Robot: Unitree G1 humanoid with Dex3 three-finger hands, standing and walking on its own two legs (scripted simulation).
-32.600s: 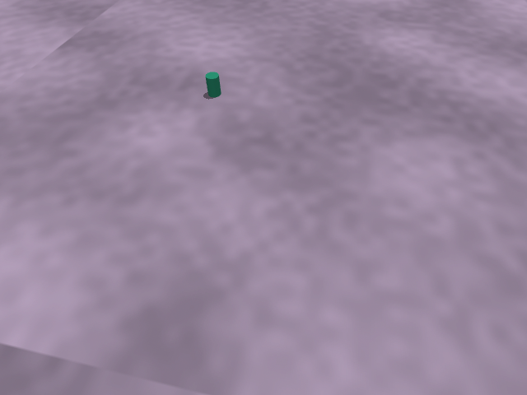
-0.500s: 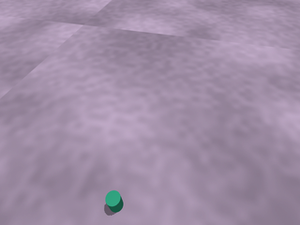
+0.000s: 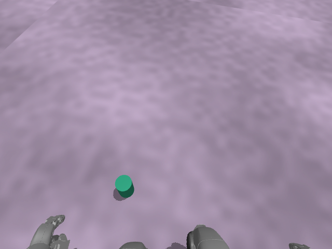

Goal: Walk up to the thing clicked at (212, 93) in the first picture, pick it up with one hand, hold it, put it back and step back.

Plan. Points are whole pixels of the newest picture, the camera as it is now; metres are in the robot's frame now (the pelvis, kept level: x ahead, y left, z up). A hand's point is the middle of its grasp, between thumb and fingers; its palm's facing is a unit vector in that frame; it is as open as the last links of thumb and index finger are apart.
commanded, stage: step back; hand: left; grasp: from the side
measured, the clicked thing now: (125, 186) +0.44 +0.21 -0.68
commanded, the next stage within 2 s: none
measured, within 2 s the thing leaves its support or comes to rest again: neither
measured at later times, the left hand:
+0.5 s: hand out of the picture +0.04 +0.25 -0.13, palm faces -0.10 -0.91 -0.39, open 7.4 cm
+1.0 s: hand out of the picture -0.11 +0.28 -0.14, palm faces -0.04 -0.94 -0.34, open 7.4 cm
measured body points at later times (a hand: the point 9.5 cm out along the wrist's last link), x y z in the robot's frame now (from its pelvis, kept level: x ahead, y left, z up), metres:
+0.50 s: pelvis -0.09 +0.00 +0.01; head -0.02 -0.02 +0.45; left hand +0.05 +0.30 -0.11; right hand -0.01 -0.32 -0.12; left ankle -0.05 +0.11 -0.69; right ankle -0.08 -0.12 -0.71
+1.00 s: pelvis -0.22 +0.01 +0.02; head -0.16 +0.05 +0.47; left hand -0.10 +0.33 -0.12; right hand -0.13 -0.30 -0.07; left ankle -0.16 +0.13 -0.71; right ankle -0.26 -0.15 -0.62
